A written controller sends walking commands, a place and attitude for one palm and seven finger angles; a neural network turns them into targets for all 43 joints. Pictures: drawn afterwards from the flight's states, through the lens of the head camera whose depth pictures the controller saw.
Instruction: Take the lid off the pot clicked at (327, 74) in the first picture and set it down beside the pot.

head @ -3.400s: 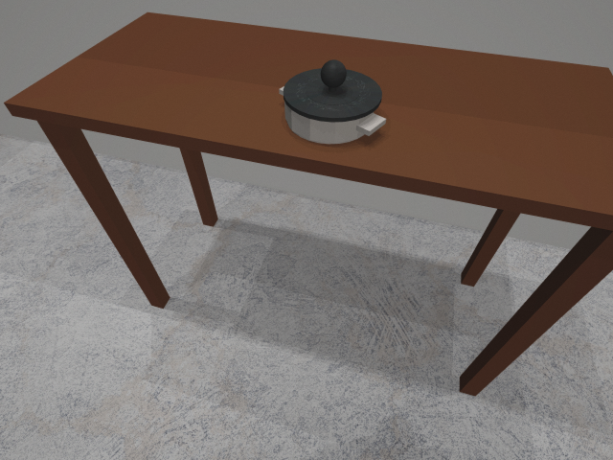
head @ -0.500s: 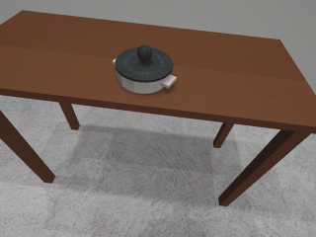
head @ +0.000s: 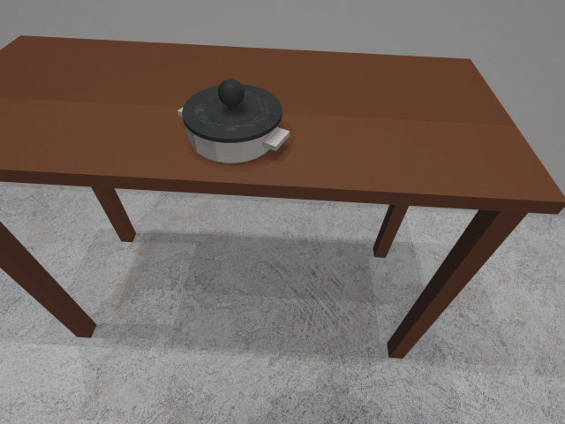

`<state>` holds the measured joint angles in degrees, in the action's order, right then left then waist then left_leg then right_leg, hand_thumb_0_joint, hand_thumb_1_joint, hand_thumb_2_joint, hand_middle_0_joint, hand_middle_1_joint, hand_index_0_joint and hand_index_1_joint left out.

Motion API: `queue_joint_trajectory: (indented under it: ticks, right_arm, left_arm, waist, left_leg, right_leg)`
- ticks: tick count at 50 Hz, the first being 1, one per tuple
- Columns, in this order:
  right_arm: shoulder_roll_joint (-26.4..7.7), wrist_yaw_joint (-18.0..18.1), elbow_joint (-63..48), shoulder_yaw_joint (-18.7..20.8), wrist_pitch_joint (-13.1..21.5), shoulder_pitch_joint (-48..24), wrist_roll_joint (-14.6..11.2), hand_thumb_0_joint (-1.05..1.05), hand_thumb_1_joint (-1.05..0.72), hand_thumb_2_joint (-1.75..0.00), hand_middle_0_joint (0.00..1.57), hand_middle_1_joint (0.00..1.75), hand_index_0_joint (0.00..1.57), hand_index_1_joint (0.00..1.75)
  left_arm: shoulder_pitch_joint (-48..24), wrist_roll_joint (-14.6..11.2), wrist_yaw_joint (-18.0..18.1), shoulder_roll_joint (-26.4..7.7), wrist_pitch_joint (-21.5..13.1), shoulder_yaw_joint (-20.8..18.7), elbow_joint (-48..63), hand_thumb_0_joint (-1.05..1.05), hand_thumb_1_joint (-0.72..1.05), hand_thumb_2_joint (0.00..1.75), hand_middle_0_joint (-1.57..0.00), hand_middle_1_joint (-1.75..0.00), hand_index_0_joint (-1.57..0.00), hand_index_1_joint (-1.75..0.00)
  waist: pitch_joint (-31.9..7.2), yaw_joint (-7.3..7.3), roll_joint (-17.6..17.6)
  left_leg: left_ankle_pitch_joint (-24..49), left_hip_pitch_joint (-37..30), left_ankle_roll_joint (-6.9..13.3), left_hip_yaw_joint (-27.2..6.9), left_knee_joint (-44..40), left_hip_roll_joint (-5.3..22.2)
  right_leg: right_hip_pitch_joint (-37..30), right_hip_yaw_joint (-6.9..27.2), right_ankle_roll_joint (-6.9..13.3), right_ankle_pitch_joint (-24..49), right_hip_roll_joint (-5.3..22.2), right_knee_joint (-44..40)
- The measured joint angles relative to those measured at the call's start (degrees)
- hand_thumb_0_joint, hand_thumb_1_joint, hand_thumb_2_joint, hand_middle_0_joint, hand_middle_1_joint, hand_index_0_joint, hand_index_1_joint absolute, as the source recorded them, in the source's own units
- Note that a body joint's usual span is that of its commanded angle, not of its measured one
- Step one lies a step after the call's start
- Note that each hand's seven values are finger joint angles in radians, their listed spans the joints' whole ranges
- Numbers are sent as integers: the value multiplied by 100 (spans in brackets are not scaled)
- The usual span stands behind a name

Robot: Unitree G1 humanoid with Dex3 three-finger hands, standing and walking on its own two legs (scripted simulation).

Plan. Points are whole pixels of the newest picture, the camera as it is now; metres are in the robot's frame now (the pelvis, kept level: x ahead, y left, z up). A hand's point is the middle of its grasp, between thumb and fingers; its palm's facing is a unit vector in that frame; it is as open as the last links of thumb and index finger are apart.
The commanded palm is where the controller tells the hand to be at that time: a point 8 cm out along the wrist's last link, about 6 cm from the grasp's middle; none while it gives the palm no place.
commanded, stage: come to a stop and stand still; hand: left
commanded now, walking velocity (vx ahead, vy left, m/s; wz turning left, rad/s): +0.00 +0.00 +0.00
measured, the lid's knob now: (231, 92) +0.60 +0.12 +0.16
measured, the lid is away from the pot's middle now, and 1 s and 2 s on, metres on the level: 0.00 0.00 0.00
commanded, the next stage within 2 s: look again from close up in 0.08 s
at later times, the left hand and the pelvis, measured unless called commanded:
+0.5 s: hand out of the picture +0.02 +0.20 -0.18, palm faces +0.03 -0.98 -0.21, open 7.3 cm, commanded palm none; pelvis +0.00 +0.02 -0.01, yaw +0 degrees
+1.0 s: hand out of the picture -0.04 +0.20 -0.19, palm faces +0.03 -0.98 -0.17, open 7.3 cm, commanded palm none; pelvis -0.02 +0.03 -0.01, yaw +1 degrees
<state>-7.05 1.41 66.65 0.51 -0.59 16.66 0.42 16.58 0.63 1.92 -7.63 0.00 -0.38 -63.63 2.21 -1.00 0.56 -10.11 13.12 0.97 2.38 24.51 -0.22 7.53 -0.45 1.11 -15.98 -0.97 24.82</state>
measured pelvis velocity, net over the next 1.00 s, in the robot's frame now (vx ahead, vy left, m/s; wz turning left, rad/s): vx -0.02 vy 0.03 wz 0.01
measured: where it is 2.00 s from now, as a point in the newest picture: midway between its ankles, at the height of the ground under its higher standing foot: outside the picture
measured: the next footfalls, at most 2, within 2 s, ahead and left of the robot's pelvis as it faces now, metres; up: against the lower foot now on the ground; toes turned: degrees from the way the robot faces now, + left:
left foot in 1.98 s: +0.22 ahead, +0.12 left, +0.00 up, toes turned +6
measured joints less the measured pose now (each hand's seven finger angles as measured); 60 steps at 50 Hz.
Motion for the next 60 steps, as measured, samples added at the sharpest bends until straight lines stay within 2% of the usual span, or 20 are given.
queue_joint_trajectory:
  ticks: [9,12,16,22,36,60]
  right_arm:
    - [63,25,23,12,51,21,-7,0,-91,-89,19,30,20,30]
    - [-14,-15,-198,-18,38,-15,-24,0,-91,-89,19,30,20,30]
    - [-153,20,-438,11,88,31,5,2,-93,-89,19,30,20,30]
    - [-252,15,-659,35,90,2,10,2,-94,-89,19,30,20,30]
    - [-240,-50,-876,-5,70,-189,-2,1,-93,-89,20,30,20,30]
    - [-157,-53,-583,7,14,-81,-17,1,-93,-89,20,30,20,30]
  left_arm:
    - [104,-3,10,56,-27,-11,-50,0,91,89,-19,-30,-20,-30]
    - [148,34,107,108,-146,71,-17,0,91,89,-20,-30,-20,-30]
    - [233,37,124,102,-141,101,74,0,91,89,-20,-30,-20,-30]
    - [204,75,119,-43,-68,48,294,0,91,89,-20,-30,-20,-30]
    - [219,87,52,-271,-2,10,607,0,91,89,-19,-30,-20,-30]
    - [532,85,10,-107,-7,33,383,0,91,89,-19,-30,-20,-30]
  waist:
    - [30,17,-17]
    - [65,44,-168]
    - [-82,8,-246]
    - [-270,58,-177]
    - [-148,102,36]
    - [-104,118,80]
  left_leg:
    - [-34,58,10,7,36,-1]
    - [-218,263,5,-6,420,104]
    - [-401,353,85,-16,717,37]
    - [-526,351,171,19,919,-62]
    - [-248,425,253,63,676,-128]
    - [1,462,226,-10,416,-133]
  right_leg:
    - [49,8,-8,-17,2,10]
    - [106,3,-14,-14,-94,60]
    - [183,-18,-59,-220,-28,371]
    - [222,3,-133,-408,79,681]
    - [358,38,-208,-185,147,562]
    - [397,-36,-194,18,142,348]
